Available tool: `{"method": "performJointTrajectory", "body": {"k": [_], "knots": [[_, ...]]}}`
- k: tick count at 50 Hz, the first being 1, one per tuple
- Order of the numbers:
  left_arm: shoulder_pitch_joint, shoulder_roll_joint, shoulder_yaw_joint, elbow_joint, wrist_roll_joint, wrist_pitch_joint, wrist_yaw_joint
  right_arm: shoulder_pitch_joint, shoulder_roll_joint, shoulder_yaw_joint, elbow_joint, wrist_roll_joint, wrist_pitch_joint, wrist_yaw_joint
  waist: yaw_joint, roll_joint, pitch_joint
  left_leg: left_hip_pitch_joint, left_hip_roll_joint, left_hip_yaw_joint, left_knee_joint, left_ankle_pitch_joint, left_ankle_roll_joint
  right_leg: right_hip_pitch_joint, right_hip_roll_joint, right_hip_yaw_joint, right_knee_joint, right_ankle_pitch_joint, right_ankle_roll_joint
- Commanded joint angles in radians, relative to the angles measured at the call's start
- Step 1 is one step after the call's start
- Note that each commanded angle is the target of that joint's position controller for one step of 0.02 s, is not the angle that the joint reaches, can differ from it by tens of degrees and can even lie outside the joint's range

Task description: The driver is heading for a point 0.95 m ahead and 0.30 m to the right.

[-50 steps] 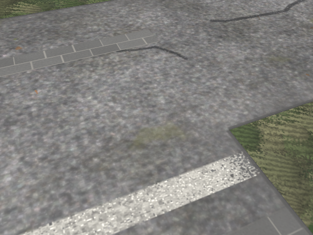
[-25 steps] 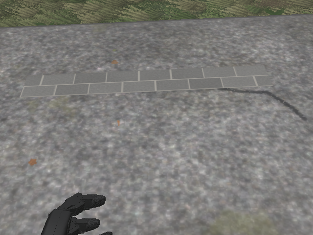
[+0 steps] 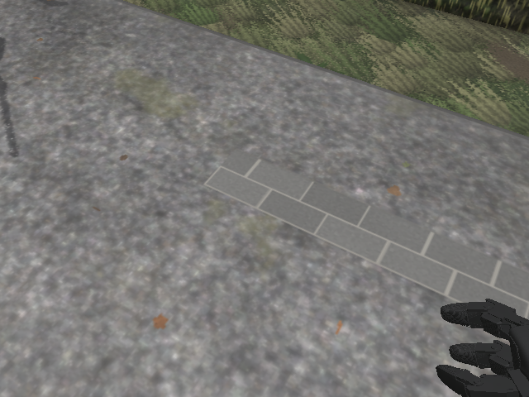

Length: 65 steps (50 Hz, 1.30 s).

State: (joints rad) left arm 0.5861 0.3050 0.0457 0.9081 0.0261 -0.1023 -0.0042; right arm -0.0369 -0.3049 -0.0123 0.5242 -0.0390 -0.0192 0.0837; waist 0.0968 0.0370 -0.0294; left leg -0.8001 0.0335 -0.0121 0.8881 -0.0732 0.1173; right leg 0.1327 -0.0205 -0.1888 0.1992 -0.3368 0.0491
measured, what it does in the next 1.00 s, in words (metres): walks ahead, turning right: left foot, then right foot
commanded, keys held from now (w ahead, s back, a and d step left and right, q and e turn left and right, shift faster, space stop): w+e+shift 0.84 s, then shift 0.16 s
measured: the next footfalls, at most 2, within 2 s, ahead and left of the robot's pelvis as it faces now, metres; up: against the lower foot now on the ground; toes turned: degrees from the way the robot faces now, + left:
left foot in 0.10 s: +0.29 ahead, +0.10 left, +0.00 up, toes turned +1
right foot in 0.54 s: +0.70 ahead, -0.12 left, +0.00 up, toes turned -24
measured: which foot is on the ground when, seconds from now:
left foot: up 0.00-0.08, down 0.10-0.54, up 0.56-0.94, down 0.96-1.00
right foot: down 0.00-0.10, up 0.12-0.52, down 0.54-0.96, up 0.98-1.00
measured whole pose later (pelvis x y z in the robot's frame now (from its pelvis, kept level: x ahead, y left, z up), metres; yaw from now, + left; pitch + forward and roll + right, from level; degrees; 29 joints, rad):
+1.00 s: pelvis +0.93 -0.18 -0.01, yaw -43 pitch +2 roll +0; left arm 0.41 0.36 0.10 0.82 -0.01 -0.06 0.01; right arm 0.01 -0.27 0.02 0.59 -0.06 -0.11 -0.01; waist 0.11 -0.02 0.06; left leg -0.55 0.02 -0.01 0.56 -0.05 0.00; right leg -0.06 0.18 0.24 0.90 -0.52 -0.09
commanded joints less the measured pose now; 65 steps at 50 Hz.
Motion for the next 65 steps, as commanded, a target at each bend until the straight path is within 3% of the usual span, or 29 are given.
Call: {"method": "performJointTrajectory", "body": {"k": [1, 2, 4, 5, 6, 7, 9, 13, 17, 22, 25, 27, 28, 29, 30, 32, 35, 39, 44, 46, 47, 48, 49, 50, 51, 53, 56, 60, 65], "knots": [[-0.113, 0.177, 0.020, -0.068, -0.009, -0.019, -0.002, -0.002, -0.029, 0.004, -0.037, 0.005, -0.020, 0.001, -0.126, -0.084, 0.150, 0.311, -0.040, 0.114, -0.167, 0.010, 0.038, -0.240, -0.221, 0.075, -0.127, 0.866, -0.172], [-0.099, 0.212, 0.026, -0.054, -0.009, -0.013, 0.002, 0.049, -0.047, -0.004, -0.020, -0.001, -0.025, -0.013, -0.158, -0.117, 0.098, 0.386, -0.080, 0.129, -0.187, -0.062, 0.046, -0.166, -0.231, 0.073, -0.010, 1.122, -0.171], [-0.127, 0.246, 0.033, -0.055, -0.013, 0.004, 0.011, 0.425, -0.125, -0.046, 0.095, -0.017, -0.036, -0.048, -0.349, -0.134, -0.116, 0.847, -0.101, 0.071, -0.279, -0.105, 0.053, -0.267, -0.193, 0.072, 0.487, 1.134, -0.150], [-0.092, 0.139, 0.011, -0.086, -0.005, 0.005, 0.003, 0.537, -0.224, -0.075, 0.125, -0.039, -0.039, -0.072, -0.338, -0.019, -0.252, 1.109, 0.128, -0.200, -0.265, -0.384, 0.037, -0.499, -0.113, 0.113, 0.873, 0.558, -0.149], [-0.012, 0.014, -0.009, -0.144, -0.038, 0.003, -0.006, 0.495, -0.302, -0.090, 0.095, -0.043, -0.046, -0.083, -0.209, 0.237, -0.411, 1.239, 0.397, -0.704, -0.464, -0.565, 0.043, -0.746, 0.027, 0.226, 1.224, -0.118, -0.139], [-0.107, 0.106, 0.012, -0.162, -0.039, 0.006, 0.000, 0.468, -0.255, -0.093, 0.089, -0.024, -0.040, -0.087, -0.242, 0.125, -0.377, 1.152, 0.393, -0.757, -0.591, -0.544, 0.043, -0.844, 0.015, 0.288, 1.300, -0.017, -0.151], [-0.198, 0.061, 0.003, -0.161, -0.023, 0.014, -0.006, 0.382, -0.121, -0.062, 0.140, -0.007, -0.062, -0.085, -0.165, 0.014, -0.056, 0.837, 0.302, -0.439, -0.596, -0.335, 0.047, -0.870, -0.070, 0.259, 1.198, 0.099, -0.147], [-0.200, 0.000, 0.003, -0.139, -0.006, 0.079, -0.040, 0.370, -0.027, -0.040, 0.201, 0.021, -0.100, -0.080, -0.067, 0.035, 0.056, 0.644, 0.225, -0.139, -0.711, -0.141, 0.001, -0.818, -0.122, 0.262, 1.110, 0.116, -0.129], [-0.399, -0.023, -0.007, -0.210, -0.008, 0.093, -0.056, 0.392, 0.002, -0.033, 0.248, 0.019, -0.117, -0.077, -0.069, 0.031, 0.152, 0.644, 0.138, 0.152, -0.772, 0.171, -0.050, -0.913, -0.108, 0.184, 0.954, 0.294, -0.130], [-0.517, 0.001, -0.020, -0.256, -0.013, 0.082, -0.086, 0.425, -0.090, -0.045, 0.278, 0.027, -0.121, -0.106, -0.057, -0.010, 0.152, 0.754, 0.134, 0.315, -0.756, 0.724, -0.107, -0.706, 0.002, 0.002, 0.584, 0.475, -0.208], [-0.265, 0.086, 0.009, -0.193, -0.019, 0.088, -0.069, 0.387, -0.192, -0.072, 0.260, 0.013, -0.083, -0.135, 0.089, 0.080, -0.009, 0.859, 0.189, 0.299, -0.386, 1.232, -0.118, -0.422, 0.112, -0.029, 0.575, 0.317, -0.254], [0.092, 0.184, 0.069, -0.087, -0.022, 0.090, -0.032, 0.291, -0.209, -0.084, 0.230, 0.001, -0.047, -0.126, 0.247, 0.006, -0.133, 0.646, 0.143, 0.268, 0.273, 0.874, -0.093, -0.015, 0.117, 0.113, 0.470, 0.168, -0.326], [-0.020, 0.222, 0.086, -0.083, -0.048, 0.100, -0.012, 0.236, -0.045, -0.044, 0.200, -0.010, -0.057, -0.099, 0.133, -0.266, 0.016, 0.311, -0.078, 0.233, 0.685, -0.261, -0.106, -0.002, 0.024, 0.317, 0.442, 0.241, -0.353], [-0.109, 0.329, 0.102, -0.144, -0.009, 0.110, -0.012, 0.376, -0.015, -0.024, 0.075, 0.014, -0.079, -0.094, -0.029, -0.350, -0.187, -0.021, -0.130, 0.012, 0.908, -0.441, -0.144, 0.259, -0.170, 0.876, 0.276, 0.169, -0.578], [-0.141, 0.287, 0.104, -0.182, -0.008, 0.109, -0.004, 0.322, -0.060, -0.014, 0.065, -0.002, -0.109, -0.094, 0.010, -0.151, -0.207, -0.108, -0.074, -0.095, 0.842, -0.367, -0.124, 0.240, -0.238, 1.086, 0.057, -0.111, -0.578], [-0.169, 0.164, 0.073, -0.144, -0.006, 0.090, 0.008, 0.226, -0.079, -0.013, 0.064, -0.010, -0.120, -0.091, -0.070, 0.072, 0.033, -0.030, 0.019, -0.099, 0.600, -0.283, -0.122, -0.109, -0.178, 0.934, 0.005, -0.085, -0.463], [-0.211, 0.137, 0.052, -0.151, -0.019, 0.044, 0.007, 0.232, -0.054, 0.003, 0.063, -0.040, -0.050, -0.091, -0.148, 0.079, 0.102, 0.129, 0.080, -0.077, 0.409, -0.322, -0.166, -0.435, -0.059, 0.703, -0.002, 0.109, -0.424], [-0.208, 0.158, 0.062, -0.163, -0.025, 0.022, -0.002, 0.012, -0.010, 0.028, -0.027, -0.011, -0.041, -0.070, -0.083, 0.006, 0.136, 0.264, 0.077, -0.007, -0.014, -0.008, -0.188, -0.568, 0.055, 0.555, -0.044, 0.280, -0.361], [-0.117, 0.176, 0.077, -0.129, -0.035, 0.033, -0.003, -0.048, -0.021, 0.026, -0.033, 0.002, -0.057, -0.071, 0.006, -0.058, 0.077, 0.362, -0.021, 0.033, -0.336, 0.186, -0.137, -0.301, 0.036, 0.543, 0.095, 0.701, -0.264], [-0.096, 0.195, 0.080, -0.114, -0.030, 0.032, 0.010, 0.072, -0.069, 0.002, 0.006, -0.012, -0.074, -0.092, -0.031, -0.088, -0.008, 0.498, -0.093, 0.039, -0.405, 0.156, -0.110, -0.181, 0.035, 0.549, 0.290, 0.994, -0.195], [-0.141, 0.215, 0.083, -0.122, -0.029, 0.029, 0.012, 0.218, -0.100, -0.014, 0.046, -0.008, -0.087, -0.102, -0.121, -0.102, -0.071, 0.637, -0.074, 0.024, -0.455, 0.223, -0.096, -0.178, 0.044, 0.532, 0.468, 1.011, -0.158], [-0.190, 0.179, 0.075, -0.147, -0.035, 0.021, 0.010, 0.395, -0.150, -0.032, 0.091, -0.016, -0.102, -0.111, -0.209, -0.098, -0.155, 0.851, 0.030, -0.039, -0.429, 0.305, -0.072, -0.287, 0.077, 0.507, 0.691, 0.834, -0.128], [-0.125, 0.024, 0.040, -0.179, -0.034, 0.020, 0.015, 0.508, -0.211, -0.042, 0.113, -0.034, -0.108, -0.111, -0.177, 0.162, -0.299, 1.149, 0.356, -0.276, -0.248, 0.910, -0.003, -0.524, 0.183, 0.381, 1.052, -0.167, -0.102], [-0.020, 0.078, 0.037, -0.201, -0.069, 0.029, 0.029, 0.505, -0.243, -0.065, 0.116, -0.021, -0.095, -0.090, -0.147, 0.317, -0.531, 1.337, 0.511, -0.668, -0.286, 0.983, 0.172, -0.732, 0.234, 0.351, 1.332, -0.298, -0.078], [-0.091, 0.129, 0.040, -0.173, -0.027, 0.044, 0.034, 0.411, -0.156, -0.058, 0.072, -0.001, -0.080, -0.087, -0.153, 0.119, -0.487, 1.199, 0.429, -0.565, -0.355, 0.792, 0.146, -0.742, 0.144, 0.350, 1.311, -0.160, -0.081], [-0.257, 0.102, 0.033, -0.200, -0.014, 0.054, 0.010, 0.350, -0.030, -0.021, 0.116, 0.003, -0.077, -0.086, -0.149, 0.031, -0.213, 0.971, 0.291, -0.325, -0.418, 0.691, 0.088, -0.812, 0.096, 0.319, 1.187, -0.101, -0.061], [-0.266, 0.040, 0.015, -0.216, 0.013, 0.096, -0.018, 0.390, -0.057, -0.029, 0.185, 0.024, -0.084, -0.089, -0.096, 0.049, -0.091, 0.722, 0.247, -0.215, -0.513, 0.720, 0.077, -0.716, 0.078, 0.317, 1.030, -0.093, -0.054], [-0.282, 0.013, -0.007, -0.230, 0.010, 0.108, -0.026, 0.309, -0.079, -0.031, 0.201, 0.014, -0.082, -0.076, -0.035, 0.089, -0.092, 0.552, 0.197, -0.049, -0.569, 0.726, 0.067, -0.577, 0.067, 0.264, 0.758, 0.050, -0.057], [-0.383, 0.022, -0.024, -0.236, 0.003, 0.107, -0.023, 0.341, -0.092, -0.037, 0.233, 0.032, -0.057, -0.064, -0.072, 0.105, -0.057, 0.503, 0.172, -0.001, -0.562, 0.451, 0.025, -0.392, 0.044, 0.215, 0.474, 0.236, -0.075]]}}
